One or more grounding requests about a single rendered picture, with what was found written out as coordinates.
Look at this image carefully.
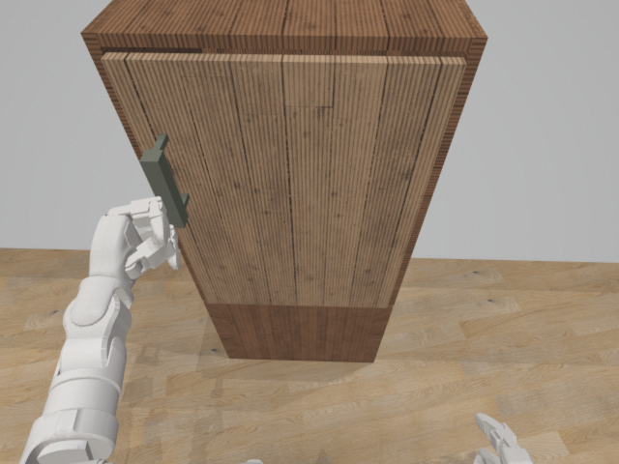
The robot left forearm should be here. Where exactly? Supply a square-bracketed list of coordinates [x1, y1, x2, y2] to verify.
[18, 275, 134, 464]

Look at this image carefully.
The handle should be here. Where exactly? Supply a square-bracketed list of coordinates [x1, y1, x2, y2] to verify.
[139, 133, 190, 228]

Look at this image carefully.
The right robot hand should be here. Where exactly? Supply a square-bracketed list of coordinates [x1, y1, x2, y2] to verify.
[474, 413, 534, 464]

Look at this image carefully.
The left robot hand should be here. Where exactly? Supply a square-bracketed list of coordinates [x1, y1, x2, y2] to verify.
[89, 196, 180, 289]

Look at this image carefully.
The cupboard door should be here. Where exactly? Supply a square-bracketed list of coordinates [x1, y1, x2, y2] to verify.
[101, 52, 467, 308]

